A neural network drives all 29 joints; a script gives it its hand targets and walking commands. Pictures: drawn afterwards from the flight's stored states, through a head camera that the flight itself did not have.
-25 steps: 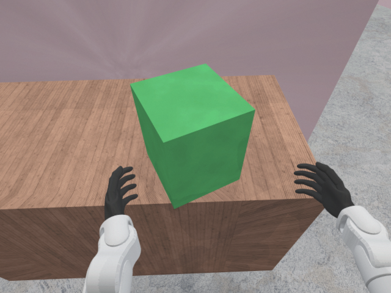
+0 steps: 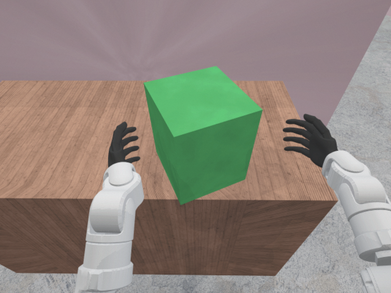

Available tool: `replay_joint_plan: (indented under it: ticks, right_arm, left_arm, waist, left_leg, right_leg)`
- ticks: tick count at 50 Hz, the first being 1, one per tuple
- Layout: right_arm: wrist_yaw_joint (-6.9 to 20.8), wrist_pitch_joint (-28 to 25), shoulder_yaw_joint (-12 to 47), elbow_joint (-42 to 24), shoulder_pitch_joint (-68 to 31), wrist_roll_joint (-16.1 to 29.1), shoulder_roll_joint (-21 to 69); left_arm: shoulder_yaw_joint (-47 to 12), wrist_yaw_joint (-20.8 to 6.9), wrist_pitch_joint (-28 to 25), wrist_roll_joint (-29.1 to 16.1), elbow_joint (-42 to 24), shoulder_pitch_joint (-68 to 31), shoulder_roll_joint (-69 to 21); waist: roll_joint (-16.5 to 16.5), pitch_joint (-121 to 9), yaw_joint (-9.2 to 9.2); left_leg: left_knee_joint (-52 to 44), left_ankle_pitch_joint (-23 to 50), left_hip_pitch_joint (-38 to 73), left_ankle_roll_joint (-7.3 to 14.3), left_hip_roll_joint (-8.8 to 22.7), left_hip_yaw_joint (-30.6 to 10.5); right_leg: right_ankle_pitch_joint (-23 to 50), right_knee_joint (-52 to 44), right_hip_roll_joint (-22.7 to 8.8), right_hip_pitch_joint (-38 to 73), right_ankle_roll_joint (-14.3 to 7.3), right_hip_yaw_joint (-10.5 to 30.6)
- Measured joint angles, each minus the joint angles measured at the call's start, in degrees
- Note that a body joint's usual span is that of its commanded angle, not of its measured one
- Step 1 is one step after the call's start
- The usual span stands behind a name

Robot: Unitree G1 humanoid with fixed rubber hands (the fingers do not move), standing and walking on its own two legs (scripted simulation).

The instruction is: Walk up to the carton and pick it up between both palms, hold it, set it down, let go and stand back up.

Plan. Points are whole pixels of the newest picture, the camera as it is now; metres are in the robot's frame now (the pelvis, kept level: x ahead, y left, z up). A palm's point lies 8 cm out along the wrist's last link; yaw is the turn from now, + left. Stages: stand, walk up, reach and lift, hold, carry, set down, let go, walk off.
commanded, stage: reach and lift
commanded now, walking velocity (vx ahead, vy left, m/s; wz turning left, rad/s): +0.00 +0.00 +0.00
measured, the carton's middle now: (198, 135) +0.48 +0.01 +0.05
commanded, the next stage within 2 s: none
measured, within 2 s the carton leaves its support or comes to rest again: neither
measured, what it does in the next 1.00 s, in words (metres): stands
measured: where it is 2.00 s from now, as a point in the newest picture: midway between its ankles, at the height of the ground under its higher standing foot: outside the picture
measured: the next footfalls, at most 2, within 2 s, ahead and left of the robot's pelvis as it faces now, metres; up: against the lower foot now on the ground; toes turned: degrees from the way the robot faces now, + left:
none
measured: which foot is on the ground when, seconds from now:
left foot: down 0.00-1.00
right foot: down 0.00-1.00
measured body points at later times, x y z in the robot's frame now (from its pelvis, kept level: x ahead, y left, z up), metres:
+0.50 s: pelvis +0.01 +0.00 +0.00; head +0.01 -0.01 +0.45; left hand +0.36 +0.17 +0.17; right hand +0.43 -0.20 +0.16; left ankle +0.03 +0.14 -0.74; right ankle +0.04 -0.09 -0.74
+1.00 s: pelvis +0.01 +0.00 +0.00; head +0.02 -0.02 +0.45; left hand +0.40 +0.19 +0.20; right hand +0.48 -0.17 +0.20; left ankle +0.03 +0.14 -0.74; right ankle +0.04 -0.09 -0.74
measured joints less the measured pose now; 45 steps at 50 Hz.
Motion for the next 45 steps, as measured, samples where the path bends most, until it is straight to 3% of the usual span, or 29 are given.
replay_joint_plan:
  ticks: [28,45]
  right_arm:
    - [-0.90,3.21,3.31,9.91,-17.30,0.53,-0.49]
    - [-1.16,5.61,4.52,19.46,-28.96,1.30,-0.57]
  left_arm:
    - [3.99,-0.01,0.92,-0.34,10.44,-15.56,1.36]
    - [5.16,-0.01,0.76,-2.65,23.27,-26.65,3.74]
  waist:
    - [1.44,-0.44,3.51]
    - [1.51,-4.00,5.63]
  left_leg:
    - [0.00,0.09,-3.17,-0.12,0.09,0.00]
    - [-0.01,0.58,-7.61,-0.21,0.09,0.00]
  right_leg:
    - [0.12,-0.05,0.08,-3.16,0.00,0.00]
    - [0.63,-0.07,0.08,-7.60,-0.01,0.00]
